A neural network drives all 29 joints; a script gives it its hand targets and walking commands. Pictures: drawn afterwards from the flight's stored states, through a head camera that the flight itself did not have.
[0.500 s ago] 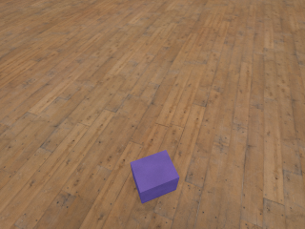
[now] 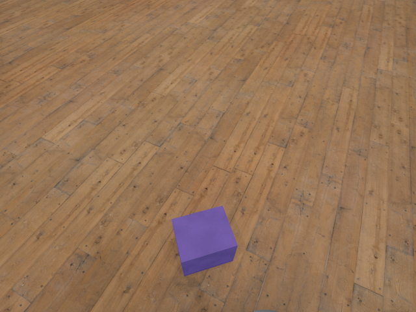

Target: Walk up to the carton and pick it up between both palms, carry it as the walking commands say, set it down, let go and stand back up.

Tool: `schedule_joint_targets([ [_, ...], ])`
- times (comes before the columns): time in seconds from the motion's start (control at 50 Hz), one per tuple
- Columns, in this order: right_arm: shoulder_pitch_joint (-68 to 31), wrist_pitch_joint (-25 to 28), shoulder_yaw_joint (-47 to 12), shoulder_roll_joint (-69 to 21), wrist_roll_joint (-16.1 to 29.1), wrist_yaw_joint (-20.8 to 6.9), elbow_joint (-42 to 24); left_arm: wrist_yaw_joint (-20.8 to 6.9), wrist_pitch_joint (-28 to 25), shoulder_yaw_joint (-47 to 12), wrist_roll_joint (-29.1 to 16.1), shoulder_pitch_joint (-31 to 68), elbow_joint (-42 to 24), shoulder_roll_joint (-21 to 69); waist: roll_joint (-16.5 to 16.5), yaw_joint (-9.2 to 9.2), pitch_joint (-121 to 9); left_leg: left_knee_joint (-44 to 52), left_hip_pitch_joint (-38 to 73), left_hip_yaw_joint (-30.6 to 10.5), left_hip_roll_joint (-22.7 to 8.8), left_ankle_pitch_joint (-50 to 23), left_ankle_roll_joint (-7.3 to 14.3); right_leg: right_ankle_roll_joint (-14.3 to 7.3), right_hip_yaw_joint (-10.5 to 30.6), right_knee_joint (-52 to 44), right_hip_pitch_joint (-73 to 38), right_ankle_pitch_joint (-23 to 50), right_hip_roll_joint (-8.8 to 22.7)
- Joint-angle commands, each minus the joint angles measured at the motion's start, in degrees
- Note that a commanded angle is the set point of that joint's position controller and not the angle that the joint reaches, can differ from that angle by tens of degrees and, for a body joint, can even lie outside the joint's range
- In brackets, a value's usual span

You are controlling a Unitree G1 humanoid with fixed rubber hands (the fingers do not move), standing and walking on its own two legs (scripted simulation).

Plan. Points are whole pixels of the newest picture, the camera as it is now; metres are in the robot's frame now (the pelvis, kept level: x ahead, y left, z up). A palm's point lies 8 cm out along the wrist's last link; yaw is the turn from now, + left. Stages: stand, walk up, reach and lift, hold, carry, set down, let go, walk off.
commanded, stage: walk up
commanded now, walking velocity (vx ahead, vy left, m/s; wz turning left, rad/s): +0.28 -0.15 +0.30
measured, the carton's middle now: (203, 240) +0.49 -0.01 -0.68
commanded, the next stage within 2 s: none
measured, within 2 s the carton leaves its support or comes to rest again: neither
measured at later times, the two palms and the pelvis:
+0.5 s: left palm out of the picture -0.03 +0.16 -0.12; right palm (312, 238) +0.28 -0.26 -0.14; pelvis +0.11 -0.06 -0.01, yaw +6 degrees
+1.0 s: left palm (112, 307) +0.17 +0.21 -0.13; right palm (348, 269) +0.20 -0.32 -0.15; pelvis +0.11 -0.06 -0.01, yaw +7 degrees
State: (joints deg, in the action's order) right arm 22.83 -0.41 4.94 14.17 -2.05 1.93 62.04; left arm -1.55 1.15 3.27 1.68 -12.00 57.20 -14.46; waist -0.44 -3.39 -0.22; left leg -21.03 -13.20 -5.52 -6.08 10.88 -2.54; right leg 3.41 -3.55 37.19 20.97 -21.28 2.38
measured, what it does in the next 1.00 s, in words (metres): walks ahead: right foot, then left foot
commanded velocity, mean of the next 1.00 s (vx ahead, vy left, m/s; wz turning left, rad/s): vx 0.00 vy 0.00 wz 0.13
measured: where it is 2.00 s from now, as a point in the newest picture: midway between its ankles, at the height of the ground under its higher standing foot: outside the picture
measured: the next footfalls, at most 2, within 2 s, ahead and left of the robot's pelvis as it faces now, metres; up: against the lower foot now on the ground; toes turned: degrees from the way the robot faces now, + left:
right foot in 0.06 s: +0.06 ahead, -0.17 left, +0.00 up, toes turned -3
left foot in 0.58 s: +0.19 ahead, +0.08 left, +0.00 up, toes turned +11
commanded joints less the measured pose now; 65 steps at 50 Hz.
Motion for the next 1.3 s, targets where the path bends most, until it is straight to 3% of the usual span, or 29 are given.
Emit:
schedule_joint_targets([
  [0.0,-3.0,0.4,1.3,9.0,0.2,-0.4,-3.8,0.4,-1.1,-0.2,-0.9,-7.0,-0.5,-1.8,-11.2,4.48,2.7,7.4,-11.4,-6.4,-5.4,21.5,8.1,-0.3,-3.1,-12.7,-15.7,4.9,-2.1],
  [0.02,-3.3,0.5,0.8,7.8,0.3,-0.5,-4.5,0.8,-1.6,0.3,-1.0,-11.4,0.9,-3.5,-8.1,6.03,1.3,2.8,-14.7,-5.4,-3.0,23.1,6.8,-1.0,-2.1,-16.4,-22.6,6.0,-0.6],
  [0.04,-3.4,0.8,-0.1,4.6,0.3,-0.8,-5.5,1.3,-2.3,1.1,-0.6,-16.6,2.3,-6.7,1.9,8.11,0.9,-10.0,-19.5,-1.2,1.7,24.6,5.0,-1.5,6.9,-24.0,-26.1,-0.2,7.6],
  [0.06,-6.8,1.3,-1.9,0.5,0.2,-1.1,-9.3,1.7,-2.9,2.8,-0.1,-19.3,2.5,-12.6,17.7,10.43,2.2,-27.5,-28.4,5.0,6.6,24.5,2.8,-4.4,25.5,-33.7,-23.4,-17.8,21.0],
  [0.08,-8.9,1.1,-1.9,1.5,-0.2,-1.2,-9.7,1.9,-2.9,2.1,0.3,-16.0,2.6,-12.1,12.9,7.96,3.2,-34.3,-26.9,3.9,1.1,20.6,3.1,-8.0,29.2,-35.9,-16.3,-23.6,24.2],
  [0.14,-5.6,0.9,0.0,2.1,0.0,-2.7,-6.7,2.1,-3.9,-0.4,-0.1,-7.9,1.1,-4.3,7.2,3.73,8.0,-39.1,-21.7,4.6,0.3,5.9,2.7,-7.7,12.6,-31.6,-11.3,-4.8,13.2],
  [0.2,-6.9,0.7,-0.4,0.4,0.0,-2.5,-7.1,3.0,-5.2,-1.5,-0.7,-12.2,3.0,-1.8,7.7,4.25,5.9,-37.4,-20.5,7.2,2.6,2.2,2.0,-8.6,3.2,-23.6,-15.6,37.0,11.3],
  [0.24,-7.6,-0.3,-0.5,0.1,0.3,-1.9,-6.7,3.7,-6.2,-1.5,-0.2,-15.4,3.1,-2.6,5.3,4.76,3.9,-34.2,-19.5,6.5,4.4,4.7,1.0,-8.5,5.1,-18.0,-19.1,64.0,15.8],
  [0.3,-12.3,-2.3,-0.3,1.3,1.0,-1.6,-8.6,4.8,-5.0,0.2,-0.4,-17.0,2.7,-6.4,10.4,6.03,1.4,-32.2,-21.4,6.1,6.0,7.2,0.2,-8.5,6.5,-13.6,-24.6,74.8,18.8],
  [0.46,-23.1,-3.2,-1.4,0.0,1.7,-2.5,-10.6,4.9,-3.3,0.5,0.0,-19.5,1.9,-4.0,12.4,7.59,3.0,-23.4,-18.0,7.9,6.3,4.4,1.0,-9.5,2.7,-14.7,-24.7,61.4,17.0],
  [0.5,-23.4,-2.1,-2.5,-1.2,2.0,-2.2,-10.2,4.5,-3.1,0.3,-0.3,-18.1,2.9,-2.9,15.0,6.19,3.0,-16.2,-9.4,9.4,7.1,4.4,2.9,-8.1,-1.2,-13.7,-20.9,57.9,13.9],
  [0.54,-17.3,-0.8,-1.7,1.1,1.9,-1.8,-7.7,4.5,-2.9,0.6,-0.8,-16.5,3.0,-4.2,10.2,3.23,0.6,-7.2,-0.2,12.1,8.3,-1.4,3.4,-7.1,-2.7,-5.1,-18.6,57.0,12.1],
  [0.56,-13.3,0.2,-1.2,3.1,1.3,-1.5,-6.2,4.5,-2.8,0.3,-1.3,-16.5,2.9,-3.4,7.1,1.67,-1.4,-2.1,7.6,11.1,6.1,-13.6,3.8,-5.5,-4.1,0.5,-14.4,48.7,9.2],
  [0.58,-8.9,1.1,-0.2,7.2,0.6,-0.9,-5.3,4.5,-2.4,-0.1,-1.7,-17.0,2.0,-1.2,-3.2,1.30,-3.3,-3.3,17.7,-0.5,-5.0,-49.0,5.3,-2.4,-3.2,10.2,-2.4,15.3,5.1],
  [0.6,-6.9,1.3,0.7,10.7,2.5,-0.3,-6.8,4.9,-1.4,-0.1,-2.5,-19.6,1.5,0.3,-12.4,2.00,-9.1,-8.3,23.6,-11.3,-19.3,-85.9,13.0,-0.9,-0.4,21.0,4.7,-16.3,-1.2],
  [0.66,-15.9,0.8,-2.9,1.9,2.1,0.6,-7.2,3.9,0.0,-0.4,-1.2,-15.0,2.6,2.1,-3.6,4.53,-6.8,-1.1,9.8,0.8,-9.8,-41.2,12.3,-2.1,5.6,16.0,-3.1,-9.2,3.5],
  [0.68,-17.0,0.7,-2.9,2.1,1.8,0.7,-6.8,3.5,0.4,-0.6,-0.7,-13.0,2.2,1.6,-6.7,4.58,-3.2,0.9,6.5,0.2,-8.1,-35.2,11.5,-2.1,4.2,13.0,-3.1,-7.6,2.8],
  [0.7,-17.3,0.5,-2.5,3.3,1.6,0.8,-6.3,3.5,0.8,0.2,-0.3,-12.5,2.3,0.9,-7.5,4.90,-1.9,1.9,4.8,0.8,-8.4,-35.3,11.7,-1.5,2.3,13.6,-4.3,-5.2,1.3],
  [0.72,-18.5,0.3,-1.1,6.7,1.8,1.0,-7.4,3.7,1.7,1.5,-1.1,-10.4,1.0,-1.9,-8.5,4.70,1.7,-1.0,3.0,-1.9,-12.4,-56.6,13.2,-0.3,2.6,18.0,-1.6,-10.2,-0.8],
  [0.74,-16.4,0.3,-0.8,7.4,1.8,1.1,-7.1,4.0,2.1,1.6,-1.2,-10.7,0.4,-2.1,-6.5,4.83,-2.2,-1.2,3.8,-1.8,-13.5,-59.9,14.2,-0.1,3.2,20.4,-2.2,-9.8,-1.3],
  [0.96,-15.6,-2.1,0.6,9.1,0.9,-0.2,-7.2,3.6,1.5,-0.1,-1.4,-5.1,-3.3,-1.9,-9.5,5.56,-3.1,-3.7,-0.1,-2.9,-8.4,-21.7,9.7,-2.3,0.1,-9.5,-10.5,2.4,-2.5],
  [0.98,-14.0,-2.1,0.2,7.0,0.9,-0.4,-7.1,3.5,0.9,-0.2,-1.2,-6.0,-3.3,-2.7,-6.5,6.04,-3.9,-5.9,-3.6,-1.4,-5.6,-11.8,8.3,-2.9,0.9,-14.4,-14.9,6.3,-0.3],
  [1.0,-11.4,-2.1,-0.7,3.0,1.0,-0.7,-7.2,3.3,0.3,0.4,-0.6,-6.4,-3.8,-5.6,4.8,5.90,-2.7,-14.2,-9.4,2.9,0.9,1.6,5.6,-4.3,11.3,-20.8,-16.5,7.2,9.0],
  [1.02,-11.9,-2.7,-1.6,1.9,0.6,-0.8,-8.4,3.3,-0.1,1.4,0.7,-3.9,-5.2,-11.1,17.4,6.86,0.3,-25.1,-16.1,7.1,6.4,20.0,2.0,-10.6,26.8,-26.6,-9.1,8.2,23.5],
  [1.04,-16.3,-4.3,-0.2,5.9,-0.1,-0.6,-9.9,3.5,0.2,2.1,0.6,-3.9,-5.9,-14.2,10.1,6.34,2.6,-37.1,-17.3,2.3,5.4,23.3,0.7,-14.6,30.3,-25.8,-3.7,16.2,27.1],
  [1.08,-12.2,-4.7,0.3,5.9,-0.1,-1.6,-7.6,3.8,-0.3,1.1,0.3,0.2,-7.0,-10.3,5.0,3.49,3.2,-43.2,-16.8,0.2,4.4,13.5,0.6,-11.2,20.1,-23.2,-3.1,13.8,19.9],
  [1.14,-9.4,-4.6,0.7,5.8,-0.2,-2.8,-6.6,3.9,-1.2,0.6,-0.6,0.0,-7.0,-7.5,8.9,3.00,2.1,-46.2,-18.2,2.1,6.0,6.8,-1.4,-9.1,13.7,-21.1,-7.0,14.2,14.2],
  [1.18,-8.3,-3.4,-1.9,2.1,0.9,-2.5,-5.7,2.8,-1.8,-0.8,-0.5,3.6,-5.4,-2.5,14.8,2.52,0.9,-29.6,-7.5,4.7,6.6,5.3,0.7,-8.1,6.9,-25.1,-4.4,2.2,6.0],
  [1.28,-10.4,-2.0,-2.8,2.1,2.0,-0.7,-5.6,2.9,-1.8,0.0,-0.3,-3.6,-0.6,-6.5,11.1,5.74,2.0,-9.3,-3.1,5.0,6.0,11.5,0.5,-11.5,13.5,-26.0,-13.1,11.3,11.7],
])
